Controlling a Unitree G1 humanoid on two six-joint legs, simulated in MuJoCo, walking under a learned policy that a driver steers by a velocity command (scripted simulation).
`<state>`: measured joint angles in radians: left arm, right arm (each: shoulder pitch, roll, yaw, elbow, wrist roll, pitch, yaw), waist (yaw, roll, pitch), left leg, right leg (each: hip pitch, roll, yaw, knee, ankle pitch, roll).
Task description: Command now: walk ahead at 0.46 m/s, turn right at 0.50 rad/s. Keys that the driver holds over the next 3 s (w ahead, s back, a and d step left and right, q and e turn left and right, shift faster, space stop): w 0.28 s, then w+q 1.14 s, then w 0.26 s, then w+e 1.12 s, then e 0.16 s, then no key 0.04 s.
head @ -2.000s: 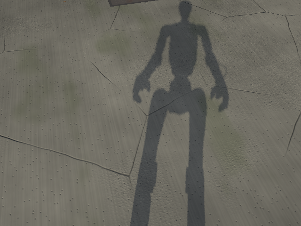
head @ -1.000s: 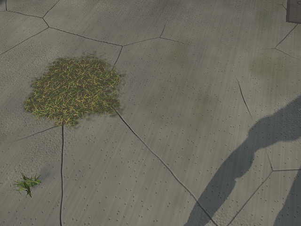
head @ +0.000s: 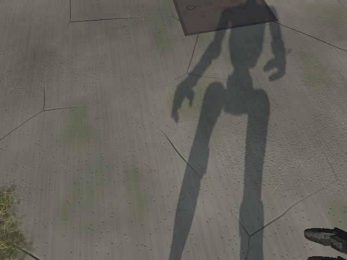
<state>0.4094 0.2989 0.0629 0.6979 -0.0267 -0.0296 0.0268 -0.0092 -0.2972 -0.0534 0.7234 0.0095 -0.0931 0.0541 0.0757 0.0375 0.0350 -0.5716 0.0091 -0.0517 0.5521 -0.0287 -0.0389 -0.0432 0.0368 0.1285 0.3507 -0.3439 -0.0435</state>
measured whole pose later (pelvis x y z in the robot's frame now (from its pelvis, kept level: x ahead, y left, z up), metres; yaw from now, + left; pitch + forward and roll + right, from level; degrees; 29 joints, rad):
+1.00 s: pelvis +0.53 +0.00 -0.01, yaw +16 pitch +1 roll -3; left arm 0.33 0.30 0.09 0.81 -0.01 -0.08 0.01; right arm 0.07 -0.28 -0.05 0.67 0.02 -0.01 0.06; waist 0.09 0.04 0.05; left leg -0.62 0.08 0.01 0.67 -0.07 0.04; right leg 0.08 -0.01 -0.25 0.25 -0.34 0.03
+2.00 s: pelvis +1.03 +0.25 +0.00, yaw +30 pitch +2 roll -1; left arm 0.43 0.28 0.06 0.84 -0.03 -0.05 0.00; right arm 0.01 -0.26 -0.03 0.64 0.01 -0.10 0.03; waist 0.12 0.03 0.03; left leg -0.49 0.02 -0.07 0.48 -0.03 -0.02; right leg -0.04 0.05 0.10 0.34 -0.33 -0.02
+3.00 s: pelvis +1.55 +0.39 -0.02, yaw -6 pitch +2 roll -1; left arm 0.37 0.32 0.08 0.71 -0.02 0.00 0.03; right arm 0.01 -0.29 -0.04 0.68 -0.02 -0.11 0.02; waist 0.08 0.03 0.03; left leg -0.48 -0.02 -0.07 0.45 0.06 -0.01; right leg -0.12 0.13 0.22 0.55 -0.44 -0.06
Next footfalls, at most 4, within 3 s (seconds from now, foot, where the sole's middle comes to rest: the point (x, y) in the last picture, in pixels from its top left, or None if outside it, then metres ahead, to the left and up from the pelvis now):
0.10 left None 0.22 0.13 -0.78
0.56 right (243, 259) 0.47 -0.14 -0.78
1.06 left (165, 198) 0.69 0.17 -0.78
1.56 right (182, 133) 1.04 0.11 -0.78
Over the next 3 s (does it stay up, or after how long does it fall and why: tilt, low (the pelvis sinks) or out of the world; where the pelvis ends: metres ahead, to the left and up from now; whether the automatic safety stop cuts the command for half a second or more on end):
stays up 1.55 0.39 -0.02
